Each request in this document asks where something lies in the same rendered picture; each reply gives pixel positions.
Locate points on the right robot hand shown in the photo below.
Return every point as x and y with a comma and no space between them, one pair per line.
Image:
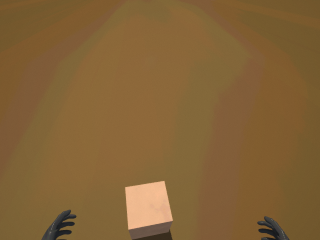
276,231

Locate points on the carton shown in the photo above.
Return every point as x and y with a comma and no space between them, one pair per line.
148,210

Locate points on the left robot hand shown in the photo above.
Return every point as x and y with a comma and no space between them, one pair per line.
54,230

